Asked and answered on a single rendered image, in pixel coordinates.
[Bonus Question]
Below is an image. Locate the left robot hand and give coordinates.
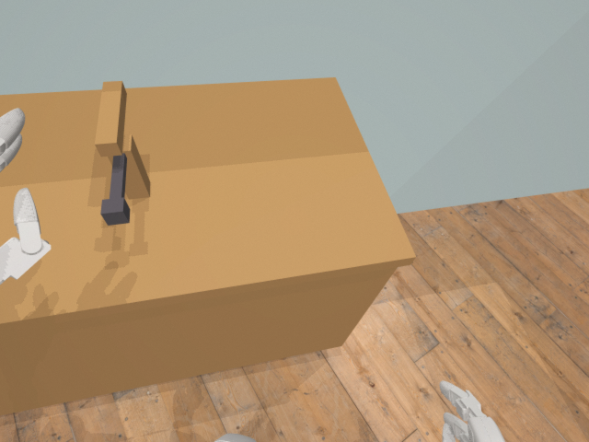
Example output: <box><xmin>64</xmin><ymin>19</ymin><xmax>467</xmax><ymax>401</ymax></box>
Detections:
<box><xmin>0</xmin><ymin>108</ymin><xmax>51</xmax><ymax>284</ymax></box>

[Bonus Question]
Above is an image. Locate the right robot hand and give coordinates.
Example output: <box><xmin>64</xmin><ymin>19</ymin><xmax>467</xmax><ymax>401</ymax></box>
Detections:
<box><xmin>440</xmin><ymin>380</ymin><xmax>505</xmax><ymax>442</ymax></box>

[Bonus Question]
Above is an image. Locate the counter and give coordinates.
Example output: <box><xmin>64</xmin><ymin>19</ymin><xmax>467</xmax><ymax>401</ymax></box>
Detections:
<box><xmin>0</xmin><ymin>77</ymin><xmax>416</xmax><ymax>415</ymax></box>

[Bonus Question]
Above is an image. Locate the tap lever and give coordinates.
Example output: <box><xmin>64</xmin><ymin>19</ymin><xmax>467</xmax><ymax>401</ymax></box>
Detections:
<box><xmin>100</xmin><ymin>153</ymin><xmax>130</xmax><ymax>226</ymax></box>

